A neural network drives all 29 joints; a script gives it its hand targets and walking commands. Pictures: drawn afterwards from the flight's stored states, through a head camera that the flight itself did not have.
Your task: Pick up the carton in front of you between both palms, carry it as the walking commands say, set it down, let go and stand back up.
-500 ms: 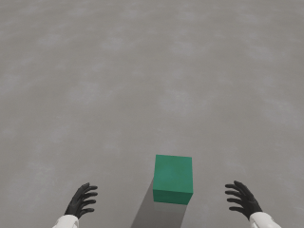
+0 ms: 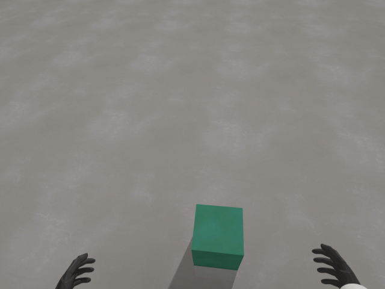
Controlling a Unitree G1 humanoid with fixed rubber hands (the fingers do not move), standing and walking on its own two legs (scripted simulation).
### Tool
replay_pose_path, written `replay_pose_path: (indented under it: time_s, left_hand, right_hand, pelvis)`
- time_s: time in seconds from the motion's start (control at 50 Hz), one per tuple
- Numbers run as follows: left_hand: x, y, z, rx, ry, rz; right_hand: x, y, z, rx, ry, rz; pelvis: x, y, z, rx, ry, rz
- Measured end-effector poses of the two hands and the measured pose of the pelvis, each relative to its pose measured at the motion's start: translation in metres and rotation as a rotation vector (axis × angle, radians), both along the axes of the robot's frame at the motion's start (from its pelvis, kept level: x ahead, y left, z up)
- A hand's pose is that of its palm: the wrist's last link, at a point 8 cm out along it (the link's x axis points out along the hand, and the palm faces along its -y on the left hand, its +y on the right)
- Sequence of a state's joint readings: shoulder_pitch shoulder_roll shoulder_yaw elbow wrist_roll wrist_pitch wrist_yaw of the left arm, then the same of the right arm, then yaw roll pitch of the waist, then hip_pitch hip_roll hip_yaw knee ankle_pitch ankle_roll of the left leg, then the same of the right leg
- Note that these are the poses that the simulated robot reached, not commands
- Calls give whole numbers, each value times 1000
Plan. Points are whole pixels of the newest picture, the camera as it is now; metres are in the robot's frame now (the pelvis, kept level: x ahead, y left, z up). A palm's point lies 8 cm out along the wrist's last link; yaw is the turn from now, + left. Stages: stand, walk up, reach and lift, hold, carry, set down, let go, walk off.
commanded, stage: stand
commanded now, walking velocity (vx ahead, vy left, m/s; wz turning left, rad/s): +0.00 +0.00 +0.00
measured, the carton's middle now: (217, 237) +0.43 -0.06 -0.64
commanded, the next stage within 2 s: none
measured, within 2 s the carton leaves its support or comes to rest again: neither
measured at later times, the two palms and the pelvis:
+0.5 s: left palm out of the picture +0.12 +0.28 -0.08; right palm out of the picture +0.13 -0.30 -0.09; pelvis +0.00 -0.01 +0.00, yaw +0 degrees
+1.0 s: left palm out of the picture +0.08 +0.29 -0.08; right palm out of the picture +0.08 -0.31 -0.10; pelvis -0.02 -0.01 +0.01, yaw +0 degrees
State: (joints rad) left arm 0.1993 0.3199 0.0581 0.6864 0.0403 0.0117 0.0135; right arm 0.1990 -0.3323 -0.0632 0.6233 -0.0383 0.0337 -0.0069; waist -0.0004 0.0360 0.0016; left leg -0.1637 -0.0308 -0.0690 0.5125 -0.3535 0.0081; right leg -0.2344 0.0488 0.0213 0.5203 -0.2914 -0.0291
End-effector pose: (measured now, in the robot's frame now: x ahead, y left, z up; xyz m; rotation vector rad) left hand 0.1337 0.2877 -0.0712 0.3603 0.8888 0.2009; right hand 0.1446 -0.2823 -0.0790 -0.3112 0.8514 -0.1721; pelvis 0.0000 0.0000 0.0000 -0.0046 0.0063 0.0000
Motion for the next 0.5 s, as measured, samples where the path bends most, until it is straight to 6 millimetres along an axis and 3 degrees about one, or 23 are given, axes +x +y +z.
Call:
replay_pose_path:
  time_s: [0.24, 0.5]
  left_hand:
    - [1, -5, -6, -4, 32, 17]
    - [-13, -4, -11, -8, 68, 26]
  right_hand:
    - [4, -5, -7, -6, 39, 11]
    - [-16, -16, -9, -26, 83, -6]
  pelvis:
    - [8, -6, 1, 4, 1, 5]
    - [1, -9, 4, 6, -17, 3]
